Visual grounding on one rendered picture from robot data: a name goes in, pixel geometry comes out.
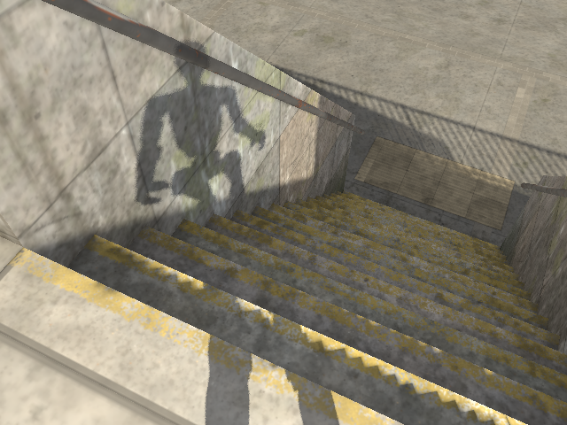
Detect stairs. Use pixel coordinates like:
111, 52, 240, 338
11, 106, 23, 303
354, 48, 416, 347
67, 191, 567, 425

